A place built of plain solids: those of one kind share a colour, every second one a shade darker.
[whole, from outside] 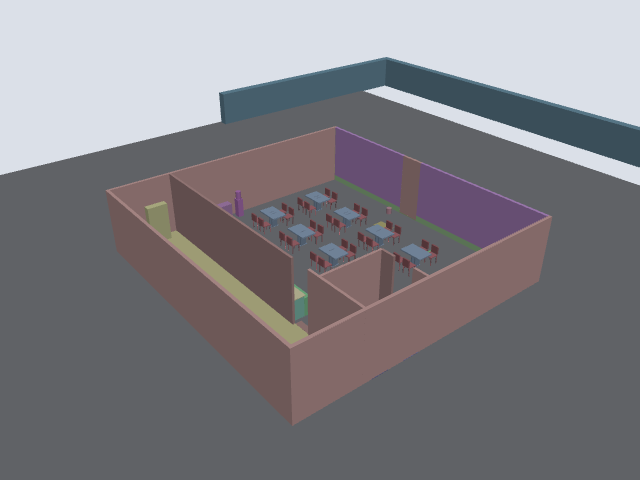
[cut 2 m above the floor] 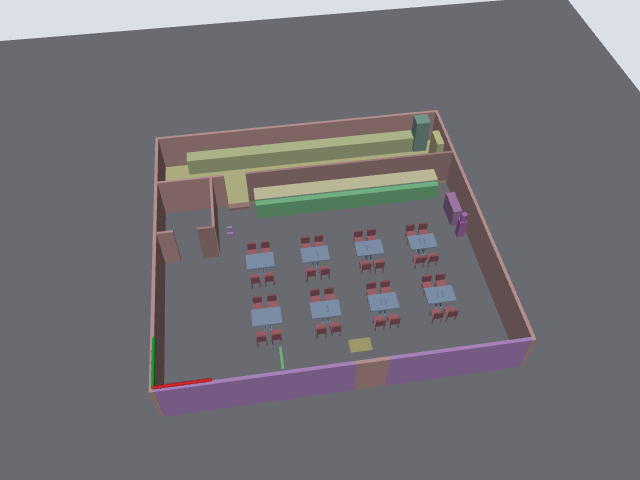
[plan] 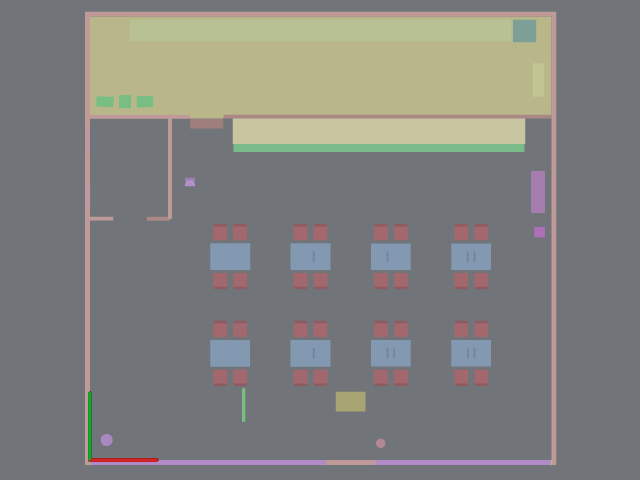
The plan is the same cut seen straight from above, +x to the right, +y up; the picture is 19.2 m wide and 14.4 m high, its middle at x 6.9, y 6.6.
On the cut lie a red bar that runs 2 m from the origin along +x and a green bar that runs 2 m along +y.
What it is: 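A works or school canteen of the 2010s to 2020s; 13.8 x 13.3 m, ceiling 3.2 m, a street door 0.95 x 2.1 m in the glazed front; tables 0.75 m, chairs 0.45 m, bar tops 1.06 m, a counter 1.0 m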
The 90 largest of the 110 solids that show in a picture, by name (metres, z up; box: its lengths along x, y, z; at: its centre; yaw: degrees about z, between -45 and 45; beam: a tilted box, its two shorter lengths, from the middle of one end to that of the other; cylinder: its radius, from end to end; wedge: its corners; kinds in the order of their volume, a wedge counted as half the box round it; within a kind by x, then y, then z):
{
 "street_hedge_1": {"box": [39.8, 0.6, 2.25], "at": [6.92, -16.3, 1.07]},
 "street_hedge_2": {"box": [0.6, 16.6, 2.25], "at": [26.52, -8.3, 1.07]},
 "wall_1": {"box": [0.15, 7.54, 3.29], "at": [-0.07, 3.62, 1.59]},
 "wall_2": {"box": [0.15, 3.3, 3.29], "at": [-0.07, 8.74, 1.59]},
 "wall_3": {"box": [0.15, 3.36, 3.29], "at": [-0.07, 11.77, 1.59]},
 "wall_4": {"box": [0.7, 0.12, 3.29], "at": [0.35, 7.24, 1.59]},
 "wall_5": {"box": [3.0, 0.12, 3.29], "at": [1.5, 10.3, 1.59]},
 "wall_6": {"box": [0.7, 0.12, 3.29], "at": [2.05, 7.24, 1.59]},
 "wall_7": {"box": [0.12, 3.06, 3.29], "at": [2.4, 8.77, 1.59]},
 "wall_8": {"box": [14.14, 0.15, 3.29], "at": [6.92, 13.38, 1.59]},
 "wall_9": {"box": [1.5, 0.15, 3.29], "at": [7.82, -0.07, 1.59]},
 "wall_10": {"box": [9.84, 0.12, 3.29], "at": [8.92, 10.3, 1.59]},
 "wall_11": {"box": [0.15, 13.6, 3.29], "at": [13.91, 6.65, 1.59]},
 "zone_back_1": {"box": [13.84, 3.06, 0.2], "at": [6.92, 11.77, 0.05]},
 "back_worktop_1": {"box": [11.44, 0.65, 0.95], "at": [6.92, 12.89, 0.57]},
 "counter_1": {"box": [8.74, 0.7, 1.05], "at": [8.67, 9.89, 0.47]},
 "window_wall_1": {"box": [7.22, 0.15, 3.29], "at": [3.61, -0.07, 1.59]},
 "window_wall_2": {"box": [5.42, 0.15, 3.29], "at": [11.13, -0.07, 1.59]},
 "tray_rail_1": {"box": [8.74, 0.3, 0.94], "at": [8.67, 9.39, 0.42]},
 "back_fridge_1": {"box": [0.7, 0.68, 1.9], "at": [13.04, 12.87, 1.05]},
 "shelf_1": {"box": [0.35, 1.0, 1.95], "at": [13.46, 11.4, 1.07]},
 "meeting_table_1": {"box": [1.2, 0.8, 0.07], "at": [4.21, 3.2, 0.71]},
 "meeting_table_2": {"box": [1.2, 0.8, 0.07], "at": [4.21, 6.1, 0.71]},
 "meeting_table_3": {"box": [1.2, 0.8, 0.07], "at": [6.62, 3.2, 0.71]},
 "meeting_table_4": {"box": [1.2, 0.8, 0.07], "at": [6.62, 6.1, 0.71]},
 "meeting_table_5": {"box": [0.06, 0.32, 0.8], "at": [8.93, 3.2, 0.35]},
 "meeting_table_6": {"box": [0.06, 0.32, 0.8], "at": [8.93, 6.1, 0.35]},
 "meeting_table_7": {"box": [1.2, 0.8, 0.07], "at": [9.03, 3.2, 0.71]},
 "meeting_table_8": {"box": [1.2, 0.8, 0.07], "at": [9.03, 6.1, 0.71]},
 "meeting_table_9": {"box": [1.2, 0.8, 0.07], "at": [11.44, 3.2, 0.71]},
 "meeting_table_10": {"box": [1.2, 0.8, 0.07], "at": [11.44, 6.1, 0.71]},
 "recycling_station_1": {"box": [0.42, 1.26, 1.0], "at": [13.44, 8.04, 0.45]},
 "side_chair_1": {"box": [0.38, 0.08, 0.38], "at": [3.9, 2.26, 0.65]},
 "side_chair_2": {"box": [0.42, 0.42, 0.04], "at": [3.9, 2.5, 0.43]},
 "side_chair_3": {"box": [0.42, 0.42, 0.04], "at": [3.9, 3.9, 0.43]},
 "side_chair_4": {"box": [0.38, 0.08, 0.38], "at": [3.9, 4.14, 0.65]},
 "side_chair_5": {"box": [0.38, 0.08, 0.38], "at": [3.9, 5.16, 0.65]},
 "side_chair_6": {"box": [0.42, 0.42, 0.04], "at": [3.9, 5.4, 0.43]},
 "side_chair_7": {"box": [0.42, 0.42, 0.04], "at": [3.9, 6.8, 0.43]},
 "side_chair_8": {"box": [0.38, 0.08, 0.38], "at": [3.9, 7.04, 0.65]},
 "side_chair_9": {"box": [0.38, 0.08, 0.38], "at": [4.5, 2.26, 0.65]},
 "side_chair_10": {"box": [0.42, 0.42, 0.04], "at": [4.5, 2.5, 0.43]},
 "side_chair_11": {"box": [0.42, 0.42, 0.04], "at": [4.5, 3.9, 0.43]},
 "side_chair_12": {"box": [0.38, 0.08, 0.38], "at": [4.5, 4.14, 0.65]},
 "side_chair_13": {"box": [0.38, 0.08, 0.38], "at": [4.5, 5.16, 0.65]},
 "side_chair_14": {"box": [0.42, 0.42, 0.04], "at": [4.5, 5.4, 0.43]},
 "side_chair_15": {"box": [0.42, 0.42, 0.04], "at": [4.5, 6.8, 0.43]},
 "side_chair_16": {"box": [0.38, 0.08, 0.38], "at": [4.5, 7.04, 0.65]},
 "side_chair_17": {"box": [0.38, 0.08, 0.38], "at": [6.32, 2.26, 0.65]},
 "side_chair_18": {"box": [0.42, 0.42, 0.04], "at": [6.32, 2.5, 0.43]},
 "side_chair_19": {"box": [0.42, 0.42, 0.04], "at": [6.32, 3.9, 0.43]},
 "side_chair_20": {"box": [0.38, 0.08, 0.38], "at": [6.32, 4.14, 0.65]},
 "side_chair_21": {"box": [0.38, 0.08, 0.38], "at": [6.32, 5.16, 0.65]},
 "side_chair_22": {"box": [0.38, 0.08, 0.38], "at": [6.32, 7.04, 0.65]},
 "side_chair_23": {"box": [0.38, 0.08, 0.38], "at": [6.92, 2.26, 0.65]},
 "side_chair_24": {"box": [0.42, 0.42, 0.04], "at": [6.92, 2.5, 0.43]},
 "side_chair_25": {"box": [0.42, 0.42, 0.04], "at": [6.92, 3.9, 0.43]},
 "side_chair_26": {"box": [0.38, 0.08, 0.38], "at": [6.92, 4.14, 0.65]},
 "side_chair_27": {"box": [0.38, 0.08, 0.38], "at": [6.92, 5.16, 0.65]},
 "side_chair_28": {"box": [0.38, 0.08, 0.38], "at": [6.92, 7.04, 0.65]},
 "side_chair_29": {"box": [0.38, 0.08, 0.38], "at": [8.72, 2.26, 0.65]},
 "side_chair_30": {"box": [0.38, 0.08, 0.38], "at": [8.72, 4.14, 0.65]},
 "side_chair_31": {"box": [0.38, 0.08, 0.38], "at": [8.72, 5.16, 0.65]},
 "side_chair_32": {"box": [0.38, 0.08, 0.38], "at": [8.72, 7.04, 0.65]},
 "side_chair_33": {"box": [0.38, 0.08, 0.38], "at": [9.32, 2.26, 0.65]},
 "side_chair_34": {"box": [0.38, 0.08, 0.38], "at": [9.32, 4.14, 0.65]},
 "side_chair_35": {"box": [0.38, 0.08, 0.38], "at": [9.32, 5.16, 0.65]},
 "side_chair_36": {"box": [0.38, 0.08, 0.38], "at": [9.32, 7.04, 0.65]},
 "side_chair_37": {"box": [0.38, 0.08, 0.38], "at": [11.13, 2.26, 0.65]},
 "side_chair_38": {"box": [0.38, 0.08, 0.38], "at": [11.13, 4.14, 0.65]},
 "side_chair_39": {"box": [0.38, 0.08, 0.38], "at": [11.13, 5.16, 0.65]},
 "side_chair_40": {"box": [0.38, 0.08, 0.38], "at": [11.13, 7.04, 0.65]},
 "side_chair_41": {"box": [0.38, 0.08, 0.38], "at": [11.73, 2.26, 0.65]},
 "side_chair_42": {"box": [0.38, 0.08, 0.38], "at": [11.73, 4.14, 0.65]},
 "side_chair_43": {"box": [0.38, 0.08, 0.38], "at": [11.73, 5.16, 0.65]},
 "side_chair_44": {"box": [0.38, 0.08, 0.38], "at": [11.73, 7.04, 0.65]},
 "counter_top_1": {"box": [8.78, 0.78, 0.04], "at": [8.67, 9.87, 1.02]},
 "stallriser_1": {"box": [7.22, 0.05, 0.35], "at": [3.61, -0.02, 0.12]},
 "stallriser_2": {"box": [5.42, 0.05, 0.35], "at": [11.13, -0.02, 0.12]},
 "box_cardboard_1": {"box": [0.52, 0.31, 0.31], "at": [0.45, 10.75, 0.26], "yaw": -2.1},
 "box_cardboard_2": {"box": [0.36, 0.4, 0.38], "at": [1.05, 10.75, 0.29], "yaw": -1.1},
 "box_cardboard_3": {"box": [0.51, 0.35, 0.45], "at": [1.65, 10.75, 0.32], "yaw": 1.9},
 "water_cooler_1": {"box": [0.33, 0.31, 1.03], "at": [13.49, 6.84, 0.47]},
 "water_cooler_2": {"cylinder": 0.14, "from": [13.49, 6.84, 0.98], "to": [13.49, 6.84, 1.4]},
 "back_step_1": {"box": [1.0, 0.3, 0.2], "at": [3.5, 10.09, 0.05]},
 "plant_pot_1": {"cylinder": 0.18, "from": [0.5, 0.6, 0.0], "to": [0.5, 0.6, 0.38]},
 "door_mat_1": {"box": [0.9, 0.6, 0.07], "at": [7.82, 1.75, -0.02]},
 "bin_waste_1": {"cylinder": 0.14, "from": [8.72, 0.5, 0.0], "to": [8.72, 0.5, 0.31]},
 "wet_floor_sign_1": {"box": [0.3, 0.09, 0.36], "at": [3.0, 8.26, 0.13]},
 "cable_protector_1": {"box": [0.1, 1.0, 0.07], "at": [4.61, 1.65, -0.01]}
}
